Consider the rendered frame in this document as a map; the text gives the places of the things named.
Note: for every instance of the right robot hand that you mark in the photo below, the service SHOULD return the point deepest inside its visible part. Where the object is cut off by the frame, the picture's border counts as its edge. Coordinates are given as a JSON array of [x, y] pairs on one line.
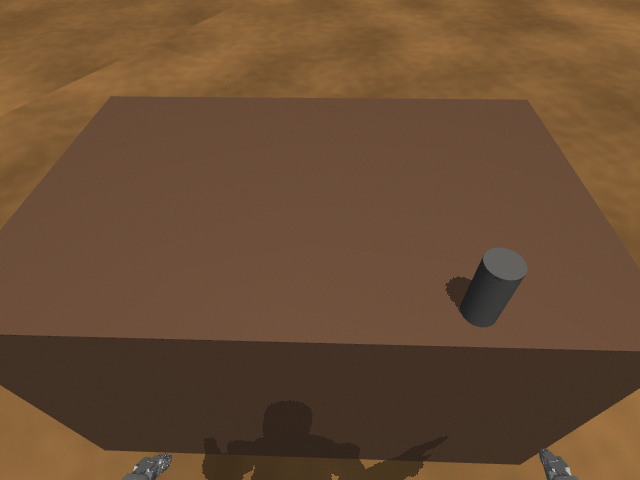
[[555, 468]]

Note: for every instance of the left robot hand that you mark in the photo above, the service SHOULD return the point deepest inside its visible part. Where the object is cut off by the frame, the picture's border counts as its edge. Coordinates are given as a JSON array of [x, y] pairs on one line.
[[149, 468]]

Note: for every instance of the can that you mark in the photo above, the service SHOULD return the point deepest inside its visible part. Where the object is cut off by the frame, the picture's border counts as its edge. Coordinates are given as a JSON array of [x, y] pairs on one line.
[[496, 279]]

